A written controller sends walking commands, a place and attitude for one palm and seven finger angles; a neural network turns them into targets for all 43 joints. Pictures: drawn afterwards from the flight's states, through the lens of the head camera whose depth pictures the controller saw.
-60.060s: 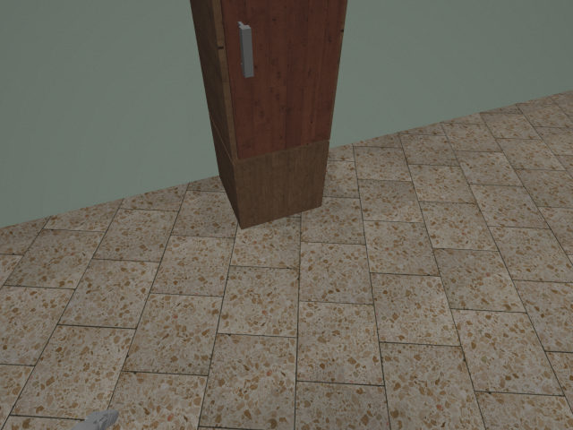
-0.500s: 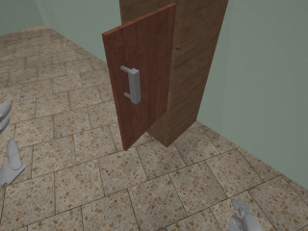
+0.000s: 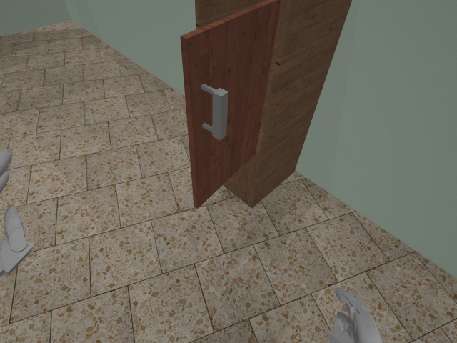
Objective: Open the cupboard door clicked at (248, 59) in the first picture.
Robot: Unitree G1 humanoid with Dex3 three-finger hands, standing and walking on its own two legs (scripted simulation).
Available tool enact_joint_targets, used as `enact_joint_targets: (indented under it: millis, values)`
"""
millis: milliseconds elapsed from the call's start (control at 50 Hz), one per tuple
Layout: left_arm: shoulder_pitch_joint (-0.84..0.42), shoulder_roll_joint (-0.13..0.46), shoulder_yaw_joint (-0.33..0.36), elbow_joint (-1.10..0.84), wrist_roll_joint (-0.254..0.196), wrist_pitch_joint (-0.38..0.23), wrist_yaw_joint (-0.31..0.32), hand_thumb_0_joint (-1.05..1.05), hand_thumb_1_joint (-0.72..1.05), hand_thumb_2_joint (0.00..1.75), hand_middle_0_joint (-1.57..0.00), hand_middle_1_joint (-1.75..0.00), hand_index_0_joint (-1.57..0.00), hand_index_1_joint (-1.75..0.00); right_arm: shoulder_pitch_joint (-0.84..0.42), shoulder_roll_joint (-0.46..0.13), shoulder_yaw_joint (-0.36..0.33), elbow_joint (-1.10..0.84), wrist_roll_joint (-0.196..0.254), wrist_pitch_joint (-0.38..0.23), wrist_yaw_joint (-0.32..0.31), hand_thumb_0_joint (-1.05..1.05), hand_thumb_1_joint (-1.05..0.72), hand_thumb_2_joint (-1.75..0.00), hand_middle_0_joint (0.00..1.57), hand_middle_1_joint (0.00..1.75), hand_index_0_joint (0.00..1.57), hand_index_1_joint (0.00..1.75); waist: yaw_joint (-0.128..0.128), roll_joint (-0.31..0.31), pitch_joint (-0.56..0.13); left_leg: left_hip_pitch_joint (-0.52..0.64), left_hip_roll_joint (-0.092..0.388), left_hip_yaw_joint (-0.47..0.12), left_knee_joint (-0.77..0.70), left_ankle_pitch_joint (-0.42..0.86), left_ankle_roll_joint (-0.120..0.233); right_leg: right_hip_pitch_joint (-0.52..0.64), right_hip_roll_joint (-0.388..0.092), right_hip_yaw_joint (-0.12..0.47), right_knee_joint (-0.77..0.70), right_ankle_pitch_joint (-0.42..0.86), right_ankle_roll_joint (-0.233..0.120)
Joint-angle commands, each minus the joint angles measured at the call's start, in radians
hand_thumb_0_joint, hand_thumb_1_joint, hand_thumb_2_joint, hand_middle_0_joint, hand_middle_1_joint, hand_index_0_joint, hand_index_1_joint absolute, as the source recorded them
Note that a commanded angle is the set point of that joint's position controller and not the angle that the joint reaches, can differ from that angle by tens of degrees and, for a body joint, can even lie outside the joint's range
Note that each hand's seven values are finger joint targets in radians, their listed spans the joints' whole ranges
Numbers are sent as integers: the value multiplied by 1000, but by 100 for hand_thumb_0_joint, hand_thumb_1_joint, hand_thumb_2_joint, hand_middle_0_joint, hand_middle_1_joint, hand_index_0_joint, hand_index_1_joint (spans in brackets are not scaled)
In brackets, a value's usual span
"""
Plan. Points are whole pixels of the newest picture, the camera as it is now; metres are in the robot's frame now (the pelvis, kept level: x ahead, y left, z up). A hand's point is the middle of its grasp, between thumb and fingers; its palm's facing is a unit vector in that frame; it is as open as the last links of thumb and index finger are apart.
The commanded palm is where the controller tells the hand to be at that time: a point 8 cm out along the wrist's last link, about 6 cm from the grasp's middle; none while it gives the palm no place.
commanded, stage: stop stepping back and stand still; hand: left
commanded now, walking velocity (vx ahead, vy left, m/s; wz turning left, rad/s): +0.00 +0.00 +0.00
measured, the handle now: (212, 111) +0.62 +0.08 +0.06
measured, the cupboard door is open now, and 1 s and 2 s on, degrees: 97 97 97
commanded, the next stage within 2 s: let the arm hang, fingers relaxed in 0.28 s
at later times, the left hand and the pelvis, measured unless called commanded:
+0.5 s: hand (71, 285) +0.20 +0.27 +0.01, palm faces +0.19 -0.86 -0.48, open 7.4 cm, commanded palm none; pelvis -0.01 +0.01 -0.01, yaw +1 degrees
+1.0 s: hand out of the picture -0.06 +0.18 -0.17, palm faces +0.05 -0.97 -0.24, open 7.3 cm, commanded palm none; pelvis +0.00 -0.01 +0.00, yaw +2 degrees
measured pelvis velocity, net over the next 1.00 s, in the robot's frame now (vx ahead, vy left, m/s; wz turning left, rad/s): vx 0.00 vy -0.01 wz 0.03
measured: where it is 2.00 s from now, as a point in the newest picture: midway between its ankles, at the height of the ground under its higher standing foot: outside the picture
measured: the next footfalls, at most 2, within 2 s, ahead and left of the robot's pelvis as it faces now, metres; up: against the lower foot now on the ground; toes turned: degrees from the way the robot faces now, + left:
none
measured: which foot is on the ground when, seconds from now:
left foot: down 0.00-1.00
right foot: down 0.00-1.00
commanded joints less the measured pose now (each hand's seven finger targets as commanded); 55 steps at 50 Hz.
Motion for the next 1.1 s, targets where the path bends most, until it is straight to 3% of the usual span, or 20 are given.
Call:
enact_joint_targets:
  millis: [0, 80, 220, 320, 340, 360, 380, 400, 460, 500, 540, 580, 660, 700, 760, 800, 820, 880, 980, 1080]
  values:
    - [-72, 125, 86, -122, -2, -39, 16, 0, 90, 90, -20, -30, -20, -30, -95, -139, -52, -132, 9, -48, -20, 0, -90, -90, 20, 30, 20, 30, -3, 76, -46, 21, 92, -125, -156, -236, -16, -35, -42, 79, -100, -96, 15]
    - [-136, 113, 48, -130, 11, -33, 15, 0, 90, 90, -20, -30, -20, -30, -99, -146, -52, -126, 9, -59, -25, 0, -90, -90, 20, 30, 20, 30, -1, 74, -41, 30, 93, -131, -179, -264, -13, -39, -38, 73, -96, -102, 21]
    - [-130, 170, 100, -194, 22, -38, 28, 0, 90, 90, -20, -30, -20, -30, -108, -136, -49, -128, -2, -71, -28, 0, -90, -90, 20, 30, 20, 30, 14, 119, -68, -5, 87, -147, -215, -298, -14, 26, -34, 56, -67, -88, 18]
    - [-54, 159, 116, -159, 8, -39, 27, 0, 90, 90, -20, -30, -20, -30, -104, -130, -52, -127, -2, -64, -20, 0, -90, -90, 20, 30, 20, 30, 10, 79, -86, 40, 70, -111, -144, -164, -26, 6, -55, 70, -106, -53, 7]
    - [-53, 139, 98, -158, 4, -40, 25, 0, 90, 90, -20, -30, -20, -30, -102, -128, -50, -126, 1, -61, -19, 0, -90, -90, 20, 30, 20, 30, 7, 78, -86, 47, 70, -108, -132, -126, -28, 3, -58, 70, -104, -35, 7]
    - [-139, -41, -308, 655, 81, 121, -120, 0, 90, 90, -20, -30, -20, -30, -130, -312, -96, 155, 14, -81, 70, 0, -90, -90, 20, 30, 20, 30, -36, 70, -19, -52, 108, -147, 66, 171, -2, -114, -128, 28, 55, 143, -25]
    - [-152, -33, -285, 680, 67, 191, -138, 0, 90, 90, -20, -30, -20, -30, -42, -257, -99, 153, 25, -11, 71, 0, -90, -90, 20, 30, 20, 30, -25, 58, -97, 54, 111, -114, 76, 251, -15, -132, -132, 75, 45, 111, -27]
    - [-159, -38, -292, 657, 63, 210, -142, 0, 90, 90, -20, -30, -20, -30, -34, -259, -99, 132, 23, 4, 67, 0, -90, -90, 20, 30, 20, 30, -25, 72, -90, 62, 124, -122, 78, 223, -7, -160, -120, 59, 56, 28, -22]
    - [-228, -21, -308, 790, 73, 205, -144, 0, 90, 90, -20, -30, -20, -30, -54, -275, -81, 149, 1, 40, 64, 0, -90, -90, 20, 30, 20, 30, -3, -100, -102, -45, 147, -211, 21, 139, 48, -85, -85, 57, 124, -41, -35]
    - [-279, -4, -315, 906, 76, 204, -146, 0, 90, 90, -20, -30, -20, -30, -77, -270, -76, 170, -8, 58, 65, 0, -90, -90, 20, 30, 20, 30, 3, -210, -93, -60, 120, -198, 26, 63, 45, -71, -116, 92, 80, -28, -49]
    - [-325, -11, -337, 1025, 70, 211, -141, 0, 90, 90, -20, -30, -20, -30, -70, -225, -63, 204, -12, 84, 70, 0, -90, -90, 20, 30, 20, 30, -12, -189, -63, -9, 66, -144, 71, 16, 20, -139, -169, 138, 23, -61, -79]
    - [-358, -29, -360, 1127, 63, 219, -134, 0, 90, 90, -20, -30, -20, -30, -52, -185, -49, 237, -18, 107, 68, 0, -90, -90, 20, 30, 20, 30, -23, -89, -43, 43, 47, -112, 82, 10, 5, -174, -186, 153, -8, -75, -88]
    - [-309, -54, -382, 1316, 52, 220, -127, 0, 90, 90, -20, -30, -20, -30, -40, -156, -32, 307, -17, 121, 60, 0, -90, -90, 20, 30, 20, 30, 0, 170, -22, -10, 87, -174, -55, -30, 13, -66, -125, 116, 12, -88, -48]
    - [-270, -69, -385, 1398, 48, 218, -127, 0, 90, 90, -20, -30, -20, -30, -30, -142, -30, 340, -13, 125, 54, 0, -90, -90, 20, 30, 20, 30, 9, 200, -23, -32, 84, -178, -88, -103, 10, -22, -122, 115, -7, -90, -48]
    - [-245, -87, -382, 1484, 45, 215, -128, 0, 90, 90, -20, -30, -20, -30, 12, -129, -34, 382, -10, 130, 45, 0, -90, -90, 20, 30, 20, 30, 7, 201, -33, -4, 85, -173, -93, -125, 7, -7, -126, 108, -39, -80, -54]
    - [-244, -99, -386, 1523, 44, 212, -128, 0, 90, 90, -20, -30, -20, -30, 40, -122, -37, 408, -9, 133, 41, 0, -90, -90, 20, 30, 20, 30, 1, 145, -17, 11, 85, -166, -95, -143, 5, -25, -126, 107, -61, -101, -57]
    - [-243, -103, -387, 1538, 45, 211, -127, 0, 90, 90, -20, -30, -20, -30, 50, -128, -42, 415, -7, 135, 39, 0, -90, -90, 20, 30, 20, 30, -1, 81, 1, 26, 90, -169, -91, -127, 8, -43, -125, 99, -73, -101, -57]
    - [-235, -129, -395, 1580, 45, 212, -124, 0, 90, 90, -20, -30, -20, -30, 84, -112, -43, 448, -8, 137, 36, 0, -90, -90, 20, 30, 20, 30, -9, 20, 39, 46, 89, -158, -99, -138, 9, -83, -125, 98, -92, -130, -53]
    - [-219, -145, -398, 1618, 46, 213, -117, 0, 90, 90, -20, -30, -20, -30, 110, -92, -43, 483, -10, 140, 35, 0, -90, -90, 20, 30, 20, 30, -12, -35, 71, 56, 90, -144, -109, -140, 10, -113, -124, 100, -99, -164, -50]
    - [-201, -164, -399, 1630, 46, 213, -112, 0, 90, 90, -20, -30, -20, -30, 109, -64, -37, 502, -10, 137, 36, 0, -90, -90, 20, 30, 20, 30, -5, -34, 75, 56, 91, -139, -121, -127, 12, -108, -122, 98, -85, -140, -43]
